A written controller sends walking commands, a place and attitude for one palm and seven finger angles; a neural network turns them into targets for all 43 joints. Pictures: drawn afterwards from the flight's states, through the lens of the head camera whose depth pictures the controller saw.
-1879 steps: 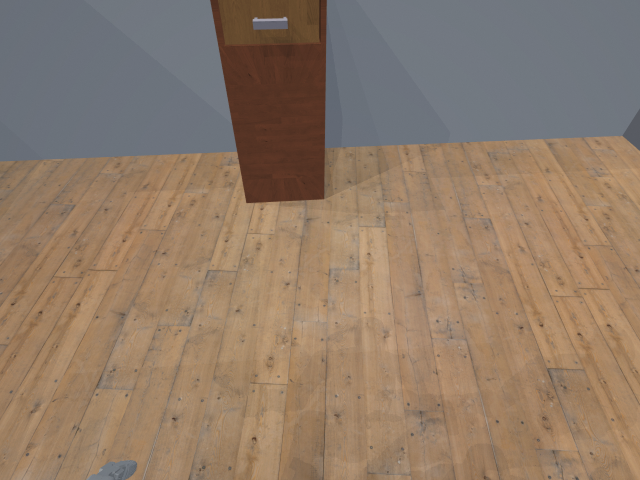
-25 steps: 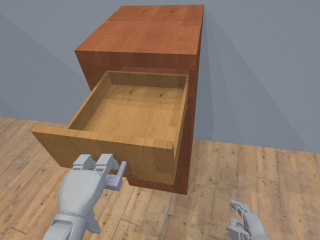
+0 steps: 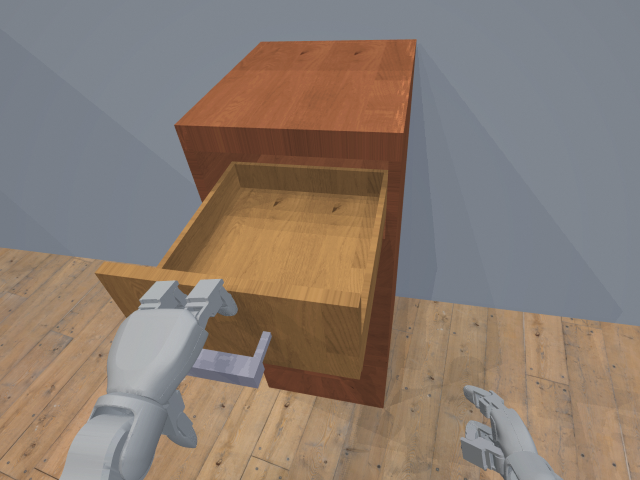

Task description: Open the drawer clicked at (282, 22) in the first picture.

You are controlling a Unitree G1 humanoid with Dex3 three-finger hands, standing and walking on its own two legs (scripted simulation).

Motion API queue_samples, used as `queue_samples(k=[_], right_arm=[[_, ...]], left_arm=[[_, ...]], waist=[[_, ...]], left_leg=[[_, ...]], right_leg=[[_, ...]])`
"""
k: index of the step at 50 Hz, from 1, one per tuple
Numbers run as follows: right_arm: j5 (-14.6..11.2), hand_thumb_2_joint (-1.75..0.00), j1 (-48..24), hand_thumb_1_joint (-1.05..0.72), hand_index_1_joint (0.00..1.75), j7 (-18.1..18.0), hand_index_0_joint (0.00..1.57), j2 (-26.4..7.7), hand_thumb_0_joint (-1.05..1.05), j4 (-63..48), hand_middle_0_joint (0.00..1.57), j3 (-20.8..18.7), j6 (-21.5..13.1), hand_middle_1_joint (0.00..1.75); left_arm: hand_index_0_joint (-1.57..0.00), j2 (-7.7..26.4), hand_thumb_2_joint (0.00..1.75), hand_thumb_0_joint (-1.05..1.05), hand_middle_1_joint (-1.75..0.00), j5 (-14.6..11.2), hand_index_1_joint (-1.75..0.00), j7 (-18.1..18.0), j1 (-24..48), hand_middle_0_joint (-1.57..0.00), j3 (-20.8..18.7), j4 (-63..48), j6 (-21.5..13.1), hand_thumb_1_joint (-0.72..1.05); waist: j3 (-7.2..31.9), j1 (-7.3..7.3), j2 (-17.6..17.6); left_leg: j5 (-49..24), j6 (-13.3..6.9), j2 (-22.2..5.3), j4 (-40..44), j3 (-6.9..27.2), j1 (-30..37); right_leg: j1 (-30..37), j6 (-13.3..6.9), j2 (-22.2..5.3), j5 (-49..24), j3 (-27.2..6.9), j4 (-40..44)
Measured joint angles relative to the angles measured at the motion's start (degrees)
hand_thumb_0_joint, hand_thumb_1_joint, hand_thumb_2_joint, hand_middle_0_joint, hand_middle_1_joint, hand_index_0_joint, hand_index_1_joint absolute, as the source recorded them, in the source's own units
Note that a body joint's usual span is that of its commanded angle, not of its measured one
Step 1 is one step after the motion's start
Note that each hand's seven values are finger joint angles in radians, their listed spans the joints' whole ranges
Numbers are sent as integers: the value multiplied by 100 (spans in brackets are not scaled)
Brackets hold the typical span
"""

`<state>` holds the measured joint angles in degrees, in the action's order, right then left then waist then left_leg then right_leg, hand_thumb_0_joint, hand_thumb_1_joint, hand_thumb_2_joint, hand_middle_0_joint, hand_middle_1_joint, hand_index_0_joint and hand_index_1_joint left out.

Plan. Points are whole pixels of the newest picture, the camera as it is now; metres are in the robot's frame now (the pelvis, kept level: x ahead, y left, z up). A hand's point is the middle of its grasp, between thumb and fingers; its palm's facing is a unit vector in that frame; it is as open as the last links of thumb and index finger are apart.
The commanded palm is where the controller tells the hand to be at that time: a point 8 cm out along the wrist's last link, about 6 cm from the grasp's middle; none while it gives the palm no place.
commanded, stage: lift the hand off the handle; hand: left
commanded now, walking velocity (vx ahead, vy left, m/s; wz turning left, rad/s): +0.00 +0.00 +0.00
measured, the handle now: (222, 349) +0.25 +0.17 +0.06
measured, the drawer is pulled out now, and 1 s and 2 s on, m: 0.29 0.29 0.29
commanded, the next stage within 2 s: draw the hand back to the body in 0.76 s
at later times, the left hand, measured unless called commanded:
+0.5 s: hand (178, 310) +0.23 +0.17 +0.18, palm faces +0.17 -0.13 -0.98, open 13.8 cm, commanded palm +0.18 +0.18 +0.24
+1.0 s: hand (172, 312) +0.21 +0.17 +0.19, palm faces +0.16 -0.12 -0.98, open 13.8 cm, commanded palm +0.17 +0.19 +0.26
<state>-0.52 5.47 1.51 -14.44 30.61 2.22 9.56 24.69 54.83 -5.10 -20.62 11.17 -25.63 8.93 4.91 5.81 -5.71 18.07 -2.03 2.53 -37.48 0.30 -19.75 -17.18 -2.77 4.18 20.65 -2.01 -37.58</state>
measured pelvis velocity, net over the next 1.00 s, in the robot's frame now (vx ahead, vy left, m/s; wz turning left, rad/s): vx -0.01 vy -0.01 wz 0.01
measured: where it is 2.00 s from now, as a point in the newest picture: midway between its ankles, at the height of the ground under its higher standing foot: outside the picture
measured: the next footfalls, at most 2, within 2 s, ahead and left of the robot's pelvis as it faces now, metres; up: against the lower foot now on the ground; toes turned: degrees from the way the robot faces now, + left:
none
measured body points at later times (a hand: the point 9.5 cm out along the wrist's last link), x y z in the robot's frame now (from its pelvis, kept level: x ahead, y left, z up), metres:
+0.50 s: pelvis -0.01 +0.00 +0.01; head -0.04 -0.05 +0.46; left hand +0.21 +0.18 +0.23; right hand +0.23 -0.18 -0.07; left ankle +0.02 +0.10 -0.72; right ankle -0.01 -0.09 -0.72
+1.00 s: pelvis -0.01 -0.01 +0.01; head -0.04 -0.06 +0.45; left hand +0.20 +0.17 +0.25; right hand +0.23 -0.19 -0.07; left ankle +0.02 +0.10 -0.72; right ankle -0.01 -0.09 -0.72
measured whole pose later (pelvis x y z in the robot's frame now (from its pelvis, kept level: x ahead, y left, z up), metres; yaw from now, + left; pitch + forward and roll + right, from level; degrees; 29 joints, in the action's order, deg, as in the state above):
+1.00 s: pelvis -0.01 -0.01 +0.01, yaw +1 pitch -2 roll +0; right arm -2.5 4.4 2.3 -15.1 29.8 4.3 9.8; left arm 33.1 45.2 8.8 -10.7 4.5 -35.5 10.2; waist 2.6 5.4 -7.3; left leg 14.5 -1.5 2.4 -32.2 1.1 -15.2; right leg -12.6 -3.0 4.1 17.3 -1.3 -32.4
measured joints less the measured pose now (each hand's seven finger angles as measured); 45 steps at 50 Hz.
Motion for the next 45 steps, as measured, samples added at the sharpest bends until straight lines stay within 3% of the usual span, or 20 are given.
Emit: queue_samples(k=[9, 19, 26, 33, 40, 45], right_arm=[[-58, -90, -4, -90, 30, 14, 19, 97, 1, -17, 20, 133, 37, 30], [-145, -90, -97, -90, 30, 84, 19, 35, 1, 39, 20, 163, 143, 30], [-178, -90, -174, -90, 30, 95, 19, 8, 1, 18, 20, 176, 167, 30], [-236, -90, -166, -90, 30, 158, 19, -50, 1, -11, 20, 159, 115, 30], [-266, -90, -222, -90, 30, 186, 19, -91, 1, 9, 20, 174, 136, 30], [-248, -90, -181, -90, 30, 147, 19, -95, 1, -72, 20, 186, 102, 30]], left_arm=[[-35, 279, 30, 0, -120, -238, -122, 301, 145, -34, -156, -393, -31, -49], [-32, 342, 30, 0, -120, -419, -120, 713, 689, -33, -237, -619, 337, -49], [-32, 543, 30, 0, -120, -557, -120, 1035, 1058, -32, -285, -646, 406, -49], [-32, 718, 30, 0, -120, -864, -120, 1223, 1135, -32, -580, -943, 455, -49], [-32, 777, 30, 0, -120, -977, -120, 1389, 1269, -32, -765, -802, 524, -50], [-32, 732, 30, 0, -120, -986, -120, 1522, 1192, -32, -665, -809, 498, -49]], waist=[[-64, 6, -75], [-143, -12, -138], [-196, -51, -138], [-180, -55, -160], [-219, -44, -175], [-264, -41, -172]], left_leg=[[-100, -13, -14, 224, -15, 235], [-262, -33, 27, 478, -9, 434], [-351, -20, 22, 615, -21, 534], [-380, 1, 6, 657, -1, 584], [-422, 26, 15, 656, 53, 549], [-416, 40, 2, 596, 84, 482]], right_leg=[[249, 20, 5, -137, -31, 273], [430, 49, -45, -261, -31, 473], [505, 41, -46, -333, -46, 567], [563, 24, -32, -366, -28, 620], [532, 7, -40, -375, 32, 596], [483, -9, -26, -374, 68, 563]])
